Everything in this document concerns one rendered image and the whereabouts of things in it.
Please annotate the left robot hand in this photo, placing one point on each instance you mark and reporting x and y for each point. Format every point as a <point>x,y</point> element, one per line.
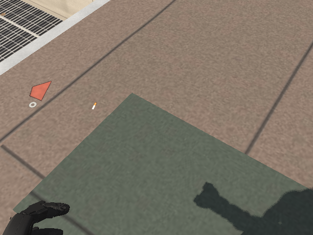
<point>22,223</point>

